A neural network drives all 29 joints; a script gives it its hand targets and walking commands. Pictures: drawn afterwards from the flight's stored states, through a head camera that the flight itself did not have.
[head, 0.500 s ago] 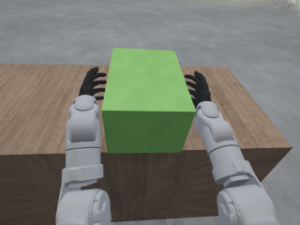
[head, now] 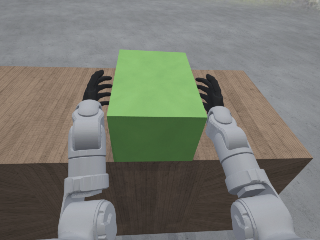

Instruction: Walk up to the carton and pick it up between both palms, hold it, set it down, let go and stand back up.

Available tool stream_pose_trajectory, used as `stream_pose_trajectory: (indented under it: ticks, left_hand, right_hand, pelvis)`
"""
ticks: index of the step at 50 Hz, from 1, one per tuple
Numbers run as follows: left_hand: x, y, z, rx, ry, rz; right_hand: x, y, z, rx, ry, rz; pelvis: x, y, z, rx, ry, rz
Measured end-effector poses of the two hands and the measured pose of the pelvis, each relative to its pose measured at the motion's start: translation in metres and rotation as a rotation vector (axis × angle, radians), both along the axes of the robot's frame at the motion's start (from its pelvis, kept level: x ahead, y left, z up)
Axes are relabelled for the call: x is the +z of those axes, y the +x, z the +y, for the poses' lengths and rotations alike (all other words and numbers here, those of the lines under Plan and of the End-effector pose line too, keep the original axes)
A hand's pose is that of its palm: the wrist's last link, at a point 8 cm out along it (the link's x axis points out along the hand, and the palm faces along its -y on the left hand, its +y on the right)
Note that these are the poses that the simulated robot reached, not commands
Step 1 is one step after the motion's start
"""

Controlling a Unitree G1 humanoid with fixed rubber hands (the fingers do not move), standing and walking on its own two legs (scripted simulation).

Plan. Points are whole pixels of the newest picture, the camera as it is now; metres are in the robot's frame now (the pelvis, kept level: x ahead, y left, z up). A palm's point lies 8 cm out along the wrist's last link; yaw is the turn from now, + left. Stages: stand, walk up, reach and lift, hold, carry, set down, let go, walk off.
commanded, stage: hold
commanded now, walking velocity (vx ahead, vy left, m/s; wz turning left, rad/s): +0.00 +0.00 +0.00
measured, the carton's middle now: (153, 101) +0.43 +0.00 +0.16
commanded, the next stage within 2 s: none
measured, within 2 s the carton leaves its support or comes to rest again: neither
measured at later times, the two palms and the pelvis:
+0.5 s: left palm (93, 104) +0.37 +0.15 +0.20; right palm (212, 111) +0.37 -0.14 +0.18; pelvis +0.00 +0.01 +0.00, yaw +0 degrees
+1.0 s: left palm (90, 105) +0.36 +0.15 +0.20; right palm (213, 109) +0.36 -0.14 +0.19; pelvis -0.01 +0.00 +0.00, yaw +0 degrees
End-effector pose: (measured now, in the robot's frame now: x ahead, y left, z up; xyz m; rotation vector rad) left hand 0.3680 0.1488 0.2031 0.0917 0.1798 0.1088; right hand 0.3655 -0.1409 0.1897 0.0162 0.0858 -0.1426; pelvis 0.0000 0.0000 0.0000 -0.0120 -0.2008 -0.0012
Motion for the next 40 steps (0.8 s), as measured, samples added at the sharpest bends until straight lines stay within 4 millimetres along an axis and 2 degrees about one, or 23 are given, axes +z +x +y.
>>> stream_pose_trajectory:
  ticks: [10,24,34,40]
  left_hand:
    - [-0.007,-0.003,0.002,-0.008,-0.009,0.011]
    - [-0.005,0.002,0.001,-0.006,0.028,0.021]
    - [-0.003,-0.004,-0.008,-0.012,0.004,-0.011]
    - [-0.004,-0.005,-0.005,-0.004,-0.005,0.013]
  right_hand:
    - [-0.003,-0.004,0.002,-0.008,0.000,0.012]
    - [-0.013,0.000,0.002,-0.002,0.025,0.020]
    - [0.000,-0.007,-0.008,-0.010,0.002,-0.014]
    - [-0.004,-0.007,-0.005,-0.008,0.004,0.013]
  pelvis:
    - [0.000,0.003,0.004,-0.005,-0.001,-0.012]
    - [0.000,-0.001,0.008,-0.006,-0.001,0.007]
    - [0.000,0.002,0.002,-0.009,-0.003,-0.012]
    - [0.000,0.000,0.000,-0.013,0.004,-0.018]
